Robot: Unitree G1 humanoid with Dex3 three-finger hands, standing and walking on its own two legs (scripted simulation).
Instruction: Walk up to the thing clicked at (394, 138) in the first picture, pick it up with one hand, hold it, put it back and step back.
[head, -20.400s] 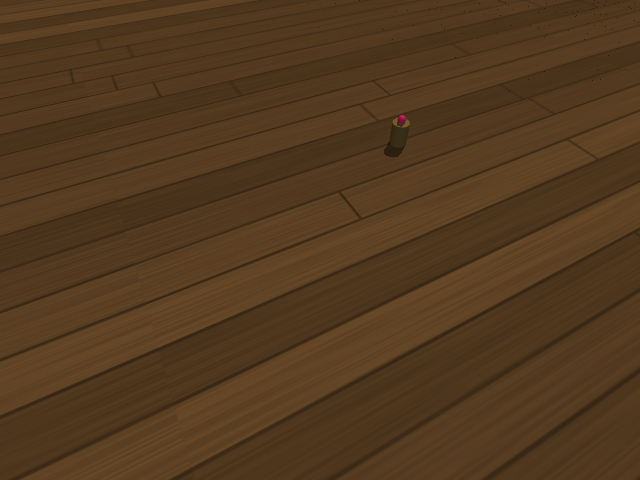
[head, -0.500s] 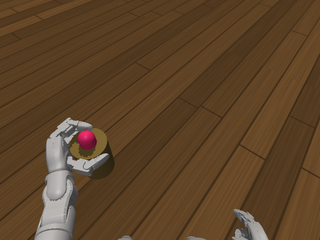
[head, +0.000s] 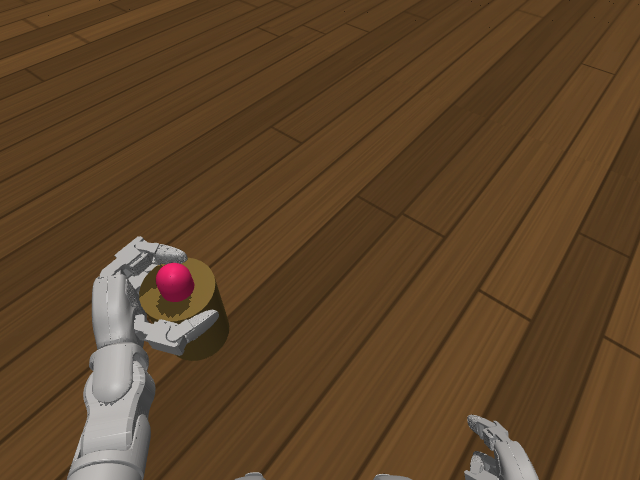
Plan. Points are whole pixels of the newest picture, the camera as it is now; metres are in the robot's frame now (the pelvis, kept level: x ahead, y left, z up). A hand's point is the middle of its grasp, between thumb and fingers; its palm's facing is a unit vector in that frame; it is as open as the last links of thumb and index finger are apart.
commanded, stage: hold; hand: left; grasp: from the side
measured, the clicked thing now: (185, 304) +0.33 +0.17 +0.02
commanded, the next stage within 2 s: crouch in 0.60 s
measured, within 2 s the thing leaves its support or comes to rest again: neither
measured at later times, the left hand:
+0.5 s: hand (176, 293) +0.33 +0.17 +0.05, palm faces +0.20 -0.98 -0.02, open 9.9 cm
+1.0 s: hand (179, 308) +0.33 +0.18 +0.01, palm faces +0.23 -0.97 +0.00, open 9.9 cm
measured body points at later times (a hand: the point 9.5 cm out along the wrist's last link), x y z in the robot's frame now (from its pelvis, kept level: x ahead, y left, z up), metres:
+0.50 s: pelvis +0.01 +0.00 +0.00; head +0.04 +0.00 +0.45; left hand +0.31 +0.22 +0.06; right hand +0.14 -0.24 -0.11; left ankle +0.03 +0.12 -0.70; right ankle +0.01 -0.12 -0.70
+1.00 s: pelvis +0.00 +0.00 -0.01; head +0.06 +0.01 +0.43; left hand +0.32 +0.23 +0.01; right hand +0.14 -0.24 -0.12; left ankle +0.03 +0.12 -0.70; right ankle +0.01 -0.12 -0.70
